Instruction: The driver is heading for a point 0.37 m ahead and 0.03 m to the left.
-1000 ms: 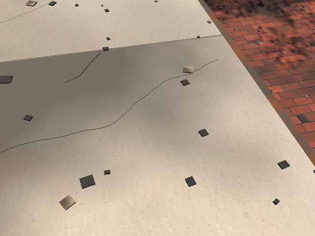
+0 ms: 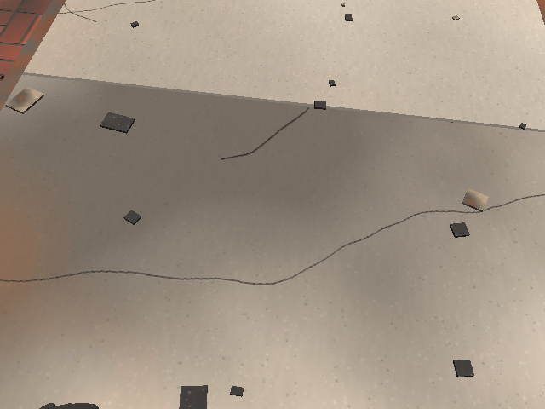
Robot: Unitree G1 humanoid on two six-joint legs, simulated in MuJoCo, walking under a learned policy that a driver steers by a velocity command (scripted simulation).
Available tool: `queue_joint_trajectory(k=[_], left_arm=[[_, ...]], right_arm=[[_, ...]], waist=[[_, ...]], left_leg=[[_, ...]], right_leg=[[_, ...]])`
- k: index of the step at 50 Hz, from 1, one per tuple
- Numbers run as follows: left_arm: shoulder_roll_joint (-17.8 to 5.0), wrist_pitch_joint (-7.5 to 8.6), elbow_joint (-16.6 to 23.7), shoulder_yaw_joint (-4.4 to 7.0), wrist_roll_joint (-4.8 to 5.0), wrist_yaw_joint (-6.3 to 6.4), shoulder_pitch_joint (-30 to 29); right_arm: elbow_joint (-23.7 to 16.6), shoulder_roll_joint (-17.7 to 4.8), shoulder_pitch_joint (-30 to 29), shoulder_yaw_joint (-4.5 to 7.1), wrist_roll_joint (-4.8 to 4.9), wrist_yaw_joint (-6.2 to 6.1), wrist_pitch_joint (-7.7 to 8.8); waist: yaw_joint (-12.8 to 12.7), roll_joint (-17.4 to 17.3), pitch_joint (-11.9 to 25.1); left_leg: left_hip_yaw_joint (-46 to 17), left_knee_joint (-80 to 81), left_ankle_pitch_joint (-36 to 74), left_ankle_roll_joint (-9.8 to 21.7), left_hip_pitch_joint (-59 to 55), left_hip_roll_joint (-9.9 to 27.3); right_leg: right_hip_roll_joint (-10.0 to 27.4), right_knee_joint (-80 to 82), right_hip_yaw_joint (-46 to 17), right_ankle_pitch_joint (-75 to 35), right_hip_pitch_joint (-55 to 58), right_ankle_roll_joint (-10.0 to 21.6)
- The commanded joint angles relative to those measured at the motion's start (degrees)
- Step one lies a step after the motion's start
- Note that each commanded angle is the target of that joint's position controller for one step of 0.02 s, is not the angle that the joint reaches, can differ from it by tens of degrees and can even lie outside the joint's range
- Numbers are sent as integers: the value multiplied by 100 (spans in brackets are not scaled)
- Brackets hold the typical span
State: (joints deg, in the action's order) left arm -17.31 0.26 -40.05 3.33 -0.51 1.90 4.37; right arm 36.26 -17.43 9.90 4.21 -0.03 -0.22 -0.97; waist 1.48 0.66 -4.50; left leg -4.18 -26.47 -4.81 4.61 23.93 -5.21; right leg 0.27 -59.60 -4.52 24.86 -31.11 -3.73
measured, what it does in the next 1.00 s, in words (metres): steps on the spot, turning left: right foot, then left foot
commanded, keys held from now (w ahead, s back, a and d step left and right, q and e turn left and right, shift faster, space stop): q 0.44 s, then no key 0.40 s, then e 0.16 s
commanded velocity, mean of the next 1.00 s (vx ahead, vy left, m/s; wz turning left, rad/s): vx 0.01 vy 0.00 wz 0.36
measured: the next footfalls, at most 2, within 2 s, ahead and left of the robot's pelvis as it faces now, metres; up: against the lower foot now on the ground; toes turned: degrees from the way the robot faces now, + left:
right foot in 0.24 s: +0.11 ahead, -0.16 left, +0.00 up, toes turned +15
left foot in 0.64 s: +0.01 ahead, +0.09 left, +0.00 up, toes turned +20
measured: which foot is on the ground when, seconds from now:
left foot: down 0.00-0.24, up 0.26-0.62, down 0.64-1.00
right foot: up 0.00-0.22, down 0.24-0.64, up 0.66-0.92, down 0.94-1.00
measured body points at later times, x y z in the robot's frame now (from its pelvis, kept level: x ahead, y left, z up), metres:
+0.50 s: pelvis +0.03 -0.05 +0.01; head +0.07 -0.06 +0.46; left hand +0.08 +0.25 -0.08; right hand +0.26 -0.29 -0.09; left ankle -0.02 +0.08 -0.67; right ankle +0.07 -0.17 -0.73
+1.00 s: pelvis +0.01 -0.03 +0.00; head +0.02 -0.02 +0.45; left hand +0.00 +0.27 -0.12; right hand +0.26 -0.19 -0.10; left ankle -0.03 +0.08 -0.73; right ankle +0.05 -0.16 -0.74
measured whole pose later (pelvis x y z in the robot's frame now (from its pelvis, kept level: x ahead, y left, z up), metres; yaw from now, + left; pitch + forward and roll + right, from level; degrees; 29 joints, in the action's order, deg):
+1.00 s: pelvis +0.01 -0.03 +0.00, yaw +20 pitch -1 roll +1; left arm -16.4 -1.5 -45.9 2.5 0.2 0.8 12.5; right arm 41.2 -12.9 5.9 1.3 -1.0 -0.9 -1.0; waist -1.8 0.5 -1.9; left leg 1.0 -30.3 -15.9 1.2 13.8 -1.8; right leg 2.8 -31.9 -1.2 17.5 -13.7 -1.9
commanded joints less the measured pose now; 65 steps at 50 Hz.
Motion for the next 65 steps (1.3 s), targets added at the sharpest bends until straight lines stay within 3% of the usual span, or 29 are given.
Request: queue_joint_trajectory(k=[1, 8, 11, 12, 13, 14, 15, 18, 21, 24, 29, 31, 32, 33, 34, 35, 38, 43, 46, 48, 49, 50, 53, 57, 58, 60, 61, 62, 65], left_arm=[[-395, 2, 165, 108, -5, 39, 462], [-469, 95, 233, 152, 74, -60, 255], [-505, 174, 105, 222, 80, -133, 666], [-798, 170, 86, 310, 8, -116, 821], [-1364, 108, 125, 422, -138, -86, 675], [-1181, 121, 221, 400, -285, -97, 549], [-864, 134, 364, 301, -229, -52, 223], [-520, 90, 429, 184, 16, 28, -31], [-623, -8, 362, 211, -45, 72, 334], [-846, -70, 293, 290, -26, 50, 527], [-1030, -76, 192, 325, 154, -96, 412], [-856, -56, 57, 245, 251, -104, 482], [-599, -3, -46, 152, 135, -135, 769], [-160, 75, 95, -26, -220, -220, 875], [-434, 57, 192, 61, -95, -140, 359], [-726, 9, 152, 151, 39, -98, 245], [-692, -135, -94, 215, 17, -18, 516], [-274, -108, -224, 46, 55, -60, 606], [-393, -95, -289, 39, 85, -105, 754], [-859, -84, -121, 102, -7, -90, 587], [-1187, -87, -133, 189, 68, -75, 538], [-1094, -80, -131, 211, 141, -87, 505], [-913, -30, -41, 184, 63, -58, 450], [-822, -55, 155, 191, 96, 5, 418], [-691, -73, 248, 167, 118, 16, 342], [-556, -133, 404, 157, 115, 1, 418], [-776, -174, 417, 262, 116, -23, 400], [-755, -230, 367, 301, 174, -45, 512], [-433, -332, 377, 198, 156, -99, 469]], right_arm=[[-459, -991, -125, 302, 20, -140, 14], [-546, -938, -138, 310, 27, -129, -137], [-581, -881, -229, 289, 131, -142, -202], [-586, -705, -74, 238, 137, -152, -203], [-725, -524, 19, 205, 147, -140, -172], [-726, -940, -15, 337, 59, -125, -83], [-585, -1191, 138, 439, 56, -99, -77], [-312, -803, 398, 371, 86, -113, -241], [-543, -561, -95, 258, 174, -80, -246], [-702, -384, -350, 146, 108, -32, -224], [-594, -443, -78, 132, 89, 17, -233], [-410, -442, 277, 139, 67, 30, -220], [-428, -656, 362, 166, 52, -8, -217], [-555, -1167, 325, 230, -19, -101, -238], [-526, -811, 250, 121, -190, -48, -138], [-489, -654, 81, 67, -222, -3, -31], [-327, -603, -400, 28, -77, -21, 100], [-66, -246, -462, -86, -101, -50, 64], [91, -366, -553, -65, -64, -58, 50], [222, -500, -236, -6, -64, -99, 75], [193, -540, -72, 32, -125, -117, 81], [185, -513, -236, 37, -146, -177, 56], [154, -324, -377, 86, -63, -293, -54], [182, -336, -72, 190, -62, -235, -27], [237, -483, 94, 249, -71, -221, -16], [236, -763, 170, 295, -134, -209, 45], [178, -637, 179, 224, -170, -222, 123], [116, -608, -93, 197, -154, -239, 176], [151, -769, -412, 243, -74, -272, 191]], waist=[[-191, -571, 1339], [-13, -997, 1113], [-269, -998, 1077], [-239, -571, 1132], [32, 1081, 869], [-95, 1499, 789], [31, 1001, 771], [34, 631, 586], [-274, 831, 563], [-453, 963, 786], [-330, 1079, 876], [-104, 868, 863], [-174, 290, 1125], [-409, -1457, 1362], [-6, -1423, 1325], [-12, -1050, 1039], [-204, -946, 706], [-163, -863, 844], [-282, -799, 759], [-138, -322, 620], [120, 358, 567], [-5, 642, 498], [-60, 968, 380], [-16, 518, 547], [15, -27, 539], [10, -1458, 672], [20, -1009, 667], [-160, -617, 625], [-185, -667, 496]], left_leg=[[-1714, 766, 610, 949, -973, 1343], [-2407, 743, -862, 713, -902, 1201], [-2469, 381, -719, 441, -764, 954], [-2151, -140, -1379, 154, -286, 639], [-905, -1335, -2567, -215, 873, -276], [-526, -2828, -3059, -514, 1158, -245], [-603, -3610, -2695, -630, 1097, -20], [-346, -4474, -1947, -914, 1289, 95], [75, -3791, -1688, -1069, 1434, 301], [216, -2794, -1947, -1087, 897, 508], [585, -946, -1632, -793, -382, 411], [631, 683, -316, -471, -1420, 332], [-47, 771, 720, -298, -2374, 827], [-1530, 356, 3059, 285, -3128, 2232], [-1787, 517, 2556, 1196, -2194, 2632], [-1521, 677, 1988, 1216, -1910, 2344], [-934, 704, 1656, 799, -1563, 1826], [-598, 576, 1379, 756, -1535, 1588], [-584, 468, 597, 621, -1356, 1577], [-410, 245, -412, 151, -1219, 1258], [-63, 133, -865, -64, -1143, 876], [374, -145, -1034, -275, -1294, 585], [596, -713, -1057, -359, -1281, 402], [365, -317, -1147, -129, -1517, 694], [50, 121, -1154, 48, -1714, 1088], [-1551, 1074, -204, 1063, -1816, 2828], [-1673, 1115, 459, 1365, -1734, 3104], [-1252, 1044, 647, 1266, -1632, 2959], [32, 981, 692, 802, -1491, 2312]], right_leg=[[-49, 619, -79, -361, 282, -113], [-212, 1965, -139, -483, 780, 13], [-207, 3516, 17, -1190, 1654, 268], [501, 3922, -484, -1370, 2257, 524], [1701, 4244, -1851, -1971, 2487, 1271], [2350, 4411, -2607, -2544, 2077, 1924], [2186, 4268, -2131, -2724, 1987, 1863], [1447, 4022, -857, -2956, 2175, 1414], [1322, 4050, -363, -3173, 2651, 1519], [1482, 3944, -255, -3430, 2880, 1629], [1595, 3684, -173, -3696, 2598, 1618], [1403, 3329, 34, -3332, 2165, 1236], [1133, 2889, 325, -2436, 1582, 755], [533, 1730, 887, 236, 460, 153], [389, 1111, 457, 1221, 340, -39], [439, 603, 321, 1133, 370, -94], [436, 367, 200, 359, 414, -200], [402, 1727, 336, -101, 1214, -209], [266, 3035, 554, -1126, 1852, -57], [509, 3371, 112, -2774, 2016, 203], [622, 3156, -78, -3013, 1843, 478], [685, 3380, -367, -2375, 1410, 754], [932, 3788, -1135, -1783, 1007, 1015], [620, 3284, -1024, -1375, 635, 853], [307, 2704, -578, -1110, 279, 612], [-6, 456, 351, 802, -306, 183], [188, -624, 82, 1161, -510, 114], [303, -994, -44, 957, -506, 90], [475, -112, 274, 136, -175, -11]])
Over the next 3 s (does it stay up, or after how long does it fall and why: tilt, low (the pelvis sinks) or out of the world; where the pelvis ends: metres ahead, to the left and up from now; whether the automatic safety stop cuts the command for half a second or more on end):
stays up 0.31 0.07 0.00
